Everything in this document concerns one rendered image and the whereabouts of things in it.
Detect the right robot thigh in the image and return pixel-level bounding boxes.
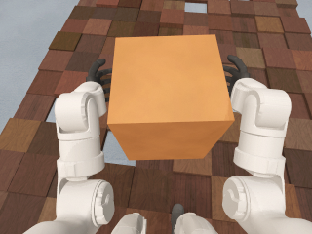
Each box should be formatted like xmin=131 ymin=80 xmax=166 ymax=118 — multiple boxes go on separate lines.
xmin=177 ymin=214 xmax=218 ymax=234

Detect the robot right hand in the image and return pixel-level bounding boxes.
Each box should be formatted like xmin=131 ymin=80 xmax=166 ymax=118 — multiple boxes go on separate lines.
xmin=222 ymin=55 xmax=251 ymax=99

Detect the robot left hand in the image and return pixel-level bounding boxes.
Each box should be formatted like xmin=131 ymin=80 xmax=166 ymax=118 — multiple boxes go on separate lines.
xmin=86 ymin=58 xmax=113 ymax=102

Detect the robot right upper arm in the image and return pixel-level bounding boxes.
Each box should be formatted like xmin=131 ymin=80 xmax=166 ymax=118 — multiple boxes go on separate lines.
xmin=222 ymin=175 xmax=312 ymax=234

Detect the robot right foot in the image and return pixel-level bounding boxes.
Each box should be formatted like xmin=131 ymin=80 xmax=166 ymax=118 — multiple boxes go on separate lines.
xmin=171 ymin=203 xmax=185 ymax=234

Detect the carton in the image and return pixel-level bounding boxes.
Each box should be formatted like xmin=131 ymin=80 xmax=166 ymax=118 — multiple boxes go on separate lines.
xmin=107 ymin=34 xmax=235 ymax=161

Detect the robot left forearm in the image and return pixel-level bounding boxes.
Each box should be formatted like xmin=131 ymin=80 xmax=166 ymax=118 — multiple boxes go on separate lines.
xmin=55 ymin=81 xmax=107 ymax=215

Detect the robot right forearm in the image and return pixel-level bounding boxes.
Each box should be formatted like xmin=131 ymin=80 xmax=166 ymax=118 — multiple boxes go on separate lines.
xmin=230 ymin=78 xmax=292 ymax=211

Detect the robot left upper arm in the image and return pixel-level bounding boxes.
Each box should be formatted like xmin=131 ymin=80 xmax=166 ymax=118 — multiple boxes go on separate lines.
xmin=23 ymin=179 xmax=115 ymax=234

